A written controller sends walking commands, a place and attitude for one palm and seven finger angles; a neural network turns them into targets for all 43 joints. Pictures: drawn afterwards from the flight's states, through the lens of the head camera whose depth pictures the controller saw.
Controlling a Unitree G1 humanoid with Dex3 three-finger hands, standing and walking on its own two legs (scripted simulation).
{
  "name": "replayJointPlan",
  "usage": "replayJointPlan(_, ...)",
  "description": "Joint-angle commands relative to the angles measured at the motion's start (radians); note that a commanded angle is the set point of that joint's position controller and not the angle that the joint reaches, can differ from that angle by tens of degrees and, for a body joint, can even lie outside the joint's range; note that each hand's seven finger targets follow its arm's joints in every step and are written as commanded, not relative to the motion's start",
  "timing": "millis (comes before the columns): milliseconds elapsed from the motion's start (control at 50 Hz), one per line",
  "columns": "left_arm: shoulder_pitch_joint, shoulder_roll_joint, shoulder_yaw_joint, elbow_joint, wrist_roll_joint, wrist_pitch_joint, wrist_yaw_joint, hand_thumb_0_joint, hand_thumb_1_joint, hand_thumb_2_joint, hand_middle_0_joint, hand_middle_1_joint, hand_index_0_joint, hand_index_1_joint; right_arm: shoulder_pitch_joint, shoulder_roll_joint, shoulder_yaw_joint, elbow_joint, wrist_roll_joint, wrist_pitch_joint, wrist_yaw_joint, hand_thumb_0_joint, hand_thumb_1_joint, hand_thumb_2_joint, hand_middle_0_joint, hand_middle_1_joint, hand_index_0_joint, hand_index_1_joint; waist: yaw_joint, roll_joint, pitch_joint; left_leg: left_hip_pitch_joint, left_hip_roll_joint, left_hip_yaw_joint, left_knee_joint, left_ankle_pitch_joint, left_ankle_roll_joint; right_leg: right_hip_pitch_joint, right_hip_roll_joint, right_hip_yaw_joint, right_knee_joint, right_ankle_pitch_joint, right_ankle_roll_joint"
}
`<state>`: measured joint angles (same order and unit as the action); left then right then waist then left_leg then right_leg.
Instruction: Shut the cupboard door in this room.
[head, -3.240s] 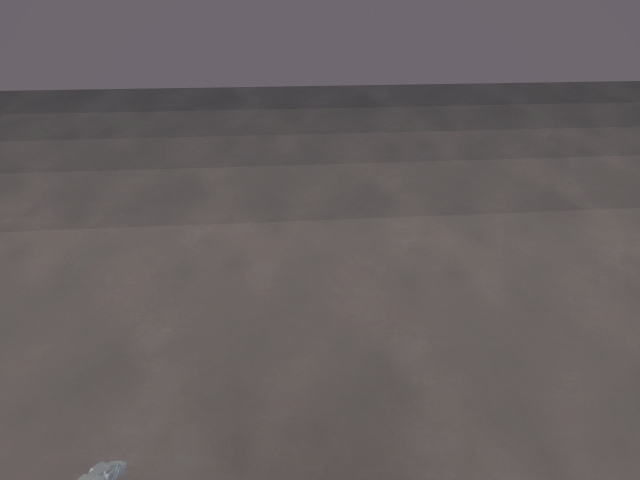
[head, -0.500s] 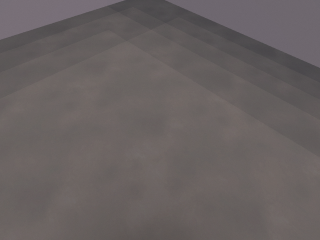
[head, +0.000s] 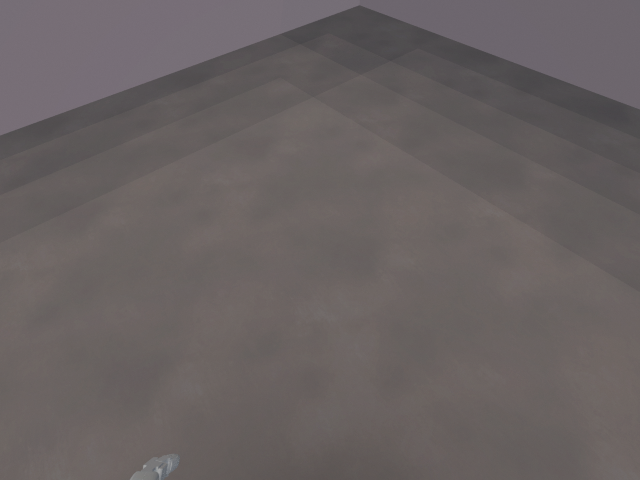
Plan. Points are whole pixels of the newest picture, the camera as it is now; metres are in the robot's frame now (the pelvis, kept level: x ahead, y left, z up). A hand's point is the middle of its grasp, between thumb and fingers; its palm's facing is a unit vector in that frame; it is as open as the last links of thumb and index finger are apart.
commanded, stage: turn or walk to find it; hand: left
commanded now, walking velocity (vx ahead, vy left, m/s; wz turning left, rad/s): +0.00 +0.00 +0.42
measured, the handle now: out of the picture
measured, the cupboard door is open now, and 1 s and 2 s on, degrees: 77 77 77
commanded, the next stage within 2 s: none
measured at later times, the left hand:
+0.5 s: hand out of the picture -0.06 +0.25 -0.18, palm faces +0.27 -0.93 -0.24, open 7.4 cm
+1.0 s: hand out of the picture -0.05 +0.21 -0.14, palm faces +0.42 -0.87 -0.27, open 7.4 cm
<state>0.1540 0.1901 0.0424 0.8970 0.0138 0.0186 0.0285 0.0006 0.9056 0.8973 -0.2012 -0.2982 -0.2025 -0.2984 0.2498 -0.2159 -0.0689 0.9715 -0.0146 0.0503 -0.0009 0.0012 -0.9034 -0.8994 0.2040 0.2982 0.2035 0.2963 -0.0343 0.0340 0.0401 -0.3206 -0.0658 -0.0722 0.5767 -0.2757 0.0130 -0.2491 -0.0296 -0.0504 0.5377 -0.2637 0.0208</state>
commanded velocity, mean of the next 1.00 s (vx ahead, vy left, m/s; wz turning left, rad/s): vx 0.00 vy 0.00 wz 0.42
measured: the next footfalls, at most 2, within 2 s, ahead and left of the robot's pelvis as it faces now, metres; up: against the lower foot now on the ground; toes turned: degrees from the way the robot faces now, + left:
left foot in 0.40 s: -0.02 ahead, +0.14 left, +0.00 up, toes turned +15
right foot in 0.84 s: +0.02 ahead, -0.08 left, +0.00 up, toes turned +17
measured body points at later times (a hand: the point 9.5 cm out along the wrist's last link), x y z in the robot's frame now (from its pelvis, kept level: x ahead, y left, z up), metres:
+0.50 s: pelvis -0.04 +0.03 +0.00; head -0.01 +0.07 +0.45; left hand -0.08 +0.30 -0.16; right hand +0.11 -0.19 -0.13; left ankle -0.06 +0.13 -0.73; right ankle -0.02 -0.10 -0.68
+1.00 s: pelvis -0.05 +0.00 +0.01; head -0.02 -0.02 +0.46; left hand -0.07 +0.25 -0.12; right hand +0.10 -0.22 -0.15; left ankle -0.11 +0.12 -0.65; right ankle -0.01 -0.09 -0.73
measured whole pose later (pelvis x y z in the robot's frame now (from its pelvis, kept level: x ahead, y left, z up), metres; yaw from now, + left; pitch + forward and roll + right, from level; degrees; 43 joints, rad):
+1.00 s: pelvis -0.05 +0.00 +0.01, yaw +25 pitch -1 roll +1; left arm 0.21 0.16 0.03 0.91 0.02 0.01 0.03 0.00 0.90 0.90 -0.20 -0.30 -0.21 -0.30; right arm 0.22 -0.25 -0.09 0.98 -0.02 0.08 0.02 0.00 -0.91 -0.90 0.20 0.30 0.20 0.30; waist -0.02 0.04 0.05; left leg -0.49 -0.02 -0.02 1.11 -0.39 -0.04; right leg -0.20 -0.07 -0.13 0.51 -0.29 -0.02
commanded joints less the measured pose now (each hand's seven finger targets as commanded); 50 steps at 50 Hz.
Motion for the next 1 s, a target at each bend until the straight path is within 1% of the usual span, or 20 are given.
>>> replayJointPlan(0, 0.077, 0.231, 0.057, -0.059, 0.005, -0.018, 0.015, 0.000, 0.900, 0.900, -0.200, -0.300, -0.200, -0.300, -0.043, -0.114, -0.045, -0.093, -0.010, 0.003, 0.006, 0.000, -0.900, -0.900, 0.200, 0.300, 0.200, 0.300, 0.055, -0.261, -0.021, -0.211, 0.040, -0.020, 0.509, -0.241, -0.033, 0.019, -0.394, 0.349, -0.325, -0.015, -0.179)
replayJointPlan(40, -0.014, 0.173, 0.040, -0.077, 0.006, -0.017, 0.014, 0.000, 0.900, 0.900, -0.200, -0.300, -0.200, -0.300, -0.006, -0.105, -0.044, -0.059, -0.011, 0.011, 0.018, 0.000, -0.900, -0.900, 0.200, 0.300, 0.200, 0.300, 0.004, -0.161, 0.044, -0.217, 0.077, 0.004, 0.617, -0.124, -0.043, -0.048, -0.303, 0.202, -0.308, -0.027, -0.142)
replayJointPlan(80, -0.002, 0.153, 0.034, -0.073, 0.008, -0.027, 0.012, 0.000, 0.900, 0.900, -0.200, -0.300, -0.200, -0.300, 0.020, -0.086, -0.037, -0.044, -0.012, 0.010, 0.022, 0.000, -0.900, -0.900, 0.200, 0.300, 0.200, 0.300, 0.002, -0.182, 0.023, -0.216, 0.083, 0.036, 0.614, -0.078, -0.063, 0.004, -0.262, 0.109, -0.274, 0.084, -0.129)
replayJointPlan(220, 0.139, 0.205, 0.049, -0.010, 0.017, -0.024, 0.009, 0.000, 0.900, 0.900, -0.200, -0.300, -0.200, -0.300, -0.099, -0.072, -0.016, -0.064, -0.001, 0.002, 0.018, 0.000, -0.900, -0.900, 0.200, 0.300, 0.200, 0.300, 0.077, -0.220, -0.024, -0.151, 0.097, 0.107, 0.329, -0.184, -0.080, 0.139, -0.310, 0.068, -0.196, 0.335, -0.166)
replayJointPlan(280, 0.142, 0.231, 0.059, 0.002, 0.021, -0.018, 0.007, 0.000, 0.900, 0.900, -0.200, -0.300, -0.200, -0.300, -0.089, -0.061, -0.008, -0.063, 0.007, -0.010, 0.014, 0.000, -0.900, -0.900, 0.200, 0.300, 0.200, 0.300, 0.077, -0.239, -0.061, -0.057, 0.081, 0.151, 0.161, -0.186, -0.067, 0.152, -0.319, 0.038, -0.129, 0.432, -0.160)
replayJointPlan(320, 0.125, 0.231, 0.061, 0.010, 0.015, -0.012, 0.006, 0.000, 0.900, 0.900, -0.200, -0.300, -0.200, -0.300, -0.042, -0.070, -0.007, -0.052, 0.007, -0.018, 0.010, 0.000, -0.900, -0.900, 0.200, 0.300, 0.200, 0.300, 0.044, -0.236, -0.077, 0.053, 0.077, 0.170, -0.006, -0.068, -0.056, 0.104, -0.305, 0.001, -0.064, 0.407, -0.114)
replayJointPlan(340, 0.110, 0.216, 0.059, 0.011, 0.007, -0.006, 0.003, 0.000, 0.900, 0.900, -0.200, -0.300, -0.200, -0.300, -0.003, -0.088, -0.011, -0.042, 0.006, -0.024, 0.011, 0.000, -0.900, -0.900, 0.200, 0.300, 0.200, 0.300, 0.019, -0.176, -0.088, 0.162, 0.088, 0.156, -0.136, 0.054, -0.046, 0.035, -0.281, -0.041, 0.008, 0.325, -0.068)
replayJointPlan(360, 0.131, 0.171, 0.054, -0.006, 0.000, 0.003, 0.000, 0.000, 0.900, 0.900, -0.200, -0.300, -0.200, -0.300, 0.024, -0.164, -0.026, -0.044, -0.001, -0.036, 0.010, 0.000, -0.900, -0.900, 0.200, 0.300, 0.200, 0.300, 0.006, 0.029, -0.114, 0.289, 0.232, -0.024, -0.222, 0.194, 0.007, -0.122, -0.202, -0.099, 0.175, 0.112, -0.006)
replayJointPlan(380, 0.109, 0.108, 0.036, -0.046, -0.001, 0.008, -0.007, 0.000, 0.900, 0.900, -0.200, -0.300, -0.200, -0.300, 0.055, -0.255, -0.045, -0.048, -0.006, -0.036, 0.005, 0.000, -0.900, -0.900, 0.200, 0.300, 0.200, 0.300, -0.011, 0.287, -0.084, 0.309, 0.456, -0.287, -0.264, 0.481, 0.125, -0.321, -0.090, -0.118, 0.374, -0.350, 0.056)
replayJointPlan(400, 0.042, 0.127, 0.032, -0.049, 0.009, 0.023, 0.001, 0.000, 0.900, 0.900, -0.200, -0.300, -0.200, -0.300, 0.082, -0.258, -0.047, -0.028, -0.007, -0.034, -0.004, 0.000, -0.900, -0.900, 0.200, 0.300, 0.200, 0.300, -0.046, 0.223, -0.088, 0.213, 0.467, -0.285, -0.283, 0.390, 0.171, -0.288, -0.091, -0.017, 0.504, -0.363, 0.043)
replayJointPlan(440, 0.023, 0.133, 0.042, -0.028, 0.006, 0.024, -0.009, 0.000, 0.900, 0.900, -0.200, -0.300, -0.200, -0.300, -0.021, -0.205, -0.031, -0.048, -0.008, -0.034, -0.017, 0.000, -0.900, -0.900, 0.200, 0.300, 0.200, 0.300, -0.001, 0.172, -0.019, 0.129, 0.380, -0.208, -0.289, 0.247, 0.155, -0.317, -0.099, 0.030, 0.586, -0.229, 0.039)
replayJointPlan(500, 0.085, 0.122, 0.040, 0.008, 0.005, 0.018, -0.018, 0.000, 0.900, 0.900, -0.200, -0.300, -0.200, -0.300, -0.074, -0.175, -0.017, -0.069, -0.005, -0.045, -0.020, 0.000, -0.900, -0.900, 0.200, 0.300, 0.200, 0.300, 0.029, 0.115, -0.041, 0.161, 0.298, -0.111, -0.266, 0.364, 0.134, -0.274, -0.080, 0.018, 0.546, -0.143, 0.053)
replayJointPlan(640, 0.040, 0.108, 0.034, -0.026, 0.000, 0.017, -0.011, 0.000, 0.900, 0.900, -0.200, -0.300, -0.200, -0.300, -0.028, -0.183, -0.029, -0.068, -0.009, -0.036, -0.016, 0.000, -0.900, -0.900, 0.200, 0.300, 0.200, 0.300, 0.000, 0.099, -0.058, 0.194, 0.306, -0.201, -0.252, 0.352, 0.169, -0.214, -0.044, 0.021, 0.346, -0.189, 0.057)
replayJointPlan(760, 0.134, 0.107, 0.032, -0.022, -0.006, -0.005, -0.001, 0.000, 0.900, 0.900, -0.200, -0.300, -0.200, -0.300, -0.065, -0.175, -0.037, -0.087, -0.006, -0.027, -0.007, 0.000, -0.900, -0.900, 0.200, 0.300, 0.200, 0.300, 0.049, 0.095, -0.098, 0.085, 0.240, -0.219, -0.155, 0.377, 0.120, 0.038, -0.003, -0.002, -0.028, -0.022, 0.038)
replayJointPlan(780, 0.154, 0.129, 0.037, -0.019, -0.004, -0.014, 0.002, 0.000, 0.900, 0.900, -0.200, -0.300, -0.200, -0.300, -0.064, -0.155, -0.034, -0.091, 0.000, -0.028, -0.004, 0.000, -0.900, -0.900, 0.200, 0.300, 0.200, 0.300, 0.060, 0.043, -0.104, 0.007, 0.199, -0.196, -0.100, 0.296, 0.077, 0.145, -0.038, 0.026, -0.157, 0.060, 0.028)
replayJointPlan(800, 0.171, 0.198, 0.050, -0.020, 0.010, -0.024, 0.010, 0.000, 0.900, 0.900, -0.200, -0.300, -0.200, -0.300, -0.050, -0.103, -0.027, -0.104, 0.009, -0.029, 0.003, 0.000, -0.900, -0.900, 0.200, 0.300, 0.200, 0.300, 0.066, -0.162, -0.119, -0.151, 0.096, -0.081, 0.059, 0.084, 0.012, 0.262, -0.225, 0.212, -0.235, 0.097, -0.029)
replayJointPlan(820, 0.161, 0.263, 0.060, -0.033, 0.017, -0.024, 0.010, 0.000, 0.900, 0.900, -0.200, -0.300, -0.200, -0.300, -0.071, -0.074, -0.022, -0.135, 0.004, -0.028, 0.006, 0.000, -0.900, -0.900, 0.200, 0.300, 0.200, 0.300, 0.078, -0.327, -0.068, -0.253, -0.007, 0.036, 0.259, -0.261, -0.036, 0.211, -0.427, 0.373, -0.268, 0.199, -0.147)
replayJointPlan(840, 0.146, 0.246, 0.068, -0.039, 0.009, -0.026, 0.015, 0.000, 0.900, 0.900, -0.200, -0.300, -0.200, -0.300, -0.087, -0.120, -0.036, -0.131, -0.008, -0.010, 0.003, 0.000, -0.900, -0.900, 0.200, 0.300, 0.200, 0.300, 0.084, -0.337, -0.073, -0.236, 0.041, -0.014, 0.431, -0.294, -0.033, 0.121, -0.441, 0.365, -0.276, 0.199, -0.194)
replayJointPlan(900, 0.017, 0.173, 0.040, -0.063, 0.009, -0.026, 0.009, 0.000, 0.900, 0.900, -0.200, -0.300, -0.200, -0.300, -0.047, -0.098, -0.037, -0.071, -0.008, 0.005, 0.018, 0.000, -0.900, -0.900, 0.200, 0.300, 0.200, 0.300, 0.012, -0.156, 0.024, -0.233, 0.075, 0.012, 0.629, -0.128, -0.053, 0.023, -0.293, 0.146, -0.242, 0.176, -0.149)
replayJointPlan(980, 0.055, 0.172, 0.042, -0.048, 0.014, -0.029, 0.011, 0.000, 0.900, 0.900, -0.200, -0.300, -0.200, -0.300, -0.054, -0.080, -0.028, -0.061, -0.007, 0.008, 0.022, 0.000, -0.900, -0.900, 0.200, 0.300, 0.200, 0.300, 0.035, -0.198, 0.011, -0.204, 0.094, 0.067, 0.522, -0.118, -0.078, 0.073, -0.285, 0.063, -0.231, 0.228, -0.143)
